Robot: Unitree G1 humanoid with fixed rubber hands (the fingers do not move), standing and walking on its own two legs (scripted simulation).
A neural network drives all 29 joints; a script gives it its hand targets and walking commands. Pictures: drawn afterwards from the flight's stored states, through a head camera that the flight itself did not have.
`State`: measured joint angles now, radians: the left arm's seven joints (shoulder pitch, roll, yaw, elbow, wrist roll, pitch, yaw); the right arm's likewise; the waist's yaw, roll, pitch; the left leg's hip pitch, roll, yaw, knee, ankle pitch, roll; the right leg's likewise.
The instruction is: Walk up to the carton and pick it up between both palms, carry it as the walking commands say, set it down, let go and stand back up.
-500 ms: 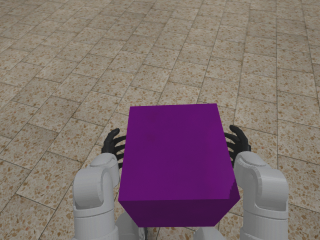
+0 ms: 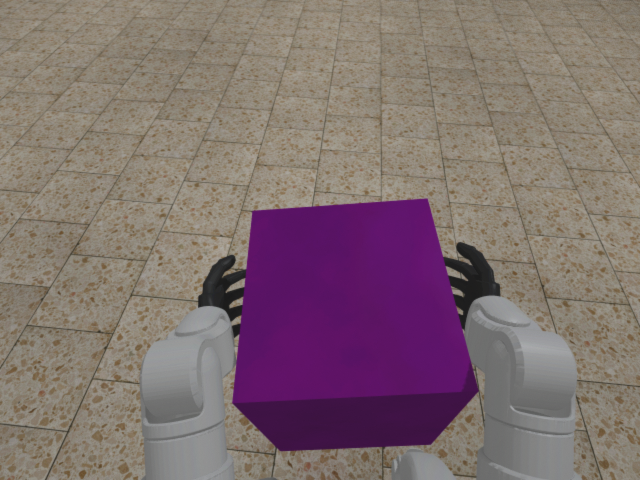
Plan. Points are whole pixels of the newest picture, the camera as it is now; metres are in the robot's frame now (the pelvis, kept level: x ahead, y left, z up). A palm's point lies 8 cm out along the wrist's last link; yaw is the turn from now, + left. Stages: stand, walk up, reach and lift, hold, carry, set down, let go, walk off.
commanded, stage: carry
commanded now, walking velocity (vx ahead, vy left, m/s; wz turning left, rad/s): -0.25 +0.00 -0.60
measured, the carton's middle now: (347, 335) +0.29 +0.02 +0.02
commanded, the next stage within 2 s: none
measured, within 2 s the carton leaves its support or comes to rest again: neither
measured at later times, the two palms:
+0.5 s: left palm out of the picture +0.13 +0.05 +0.07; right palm out of the picture +0.05 -0.23 +0.08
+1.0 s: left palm out of the picture -0.07 -0.04 +0.06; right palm out of the picture -0.22 -0.28 +0.05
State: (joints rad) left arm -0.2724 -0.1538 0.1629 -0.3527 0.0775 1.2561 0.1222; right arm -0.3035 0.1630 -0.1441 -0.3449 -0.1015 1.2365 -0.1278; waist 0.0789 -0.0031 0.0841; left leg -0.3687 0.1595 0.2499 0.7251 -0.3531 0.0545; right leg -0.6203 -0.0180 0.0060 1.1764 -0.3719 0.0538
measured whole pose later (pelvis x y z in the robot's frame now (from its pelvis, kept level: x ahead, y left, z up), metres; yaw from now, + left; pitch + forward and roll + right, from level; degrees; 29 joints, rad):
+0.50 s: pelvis -0.18 -0.01 -0.01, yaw -14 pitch -3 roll +1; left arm -0.28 -0.16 0.15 -0.37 0.08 1.25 0.12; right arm -0.27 0.16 -0.14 -0.39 -0.10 1.23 -0.13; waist -0.04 -0.02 0.16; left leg -0.32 0.01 0.18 0.76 -0.40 0.07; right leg -0.57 0.02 0.09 0.82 -0.33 0.05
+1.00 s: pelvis -0.39 +0.01 -0.01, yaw -30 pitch +1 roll +2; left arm -0.29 -0.16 0.14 -0.37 0.07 1.23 0.13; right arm -0.27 0.15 -0.15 -0.43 -0.10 1.22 -0.12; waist -0.05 0.00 0.18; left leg -0.56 0.02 0.12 0.98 -0.47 0.03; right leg -0.53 0.00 0.11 0.72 -0.20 0.03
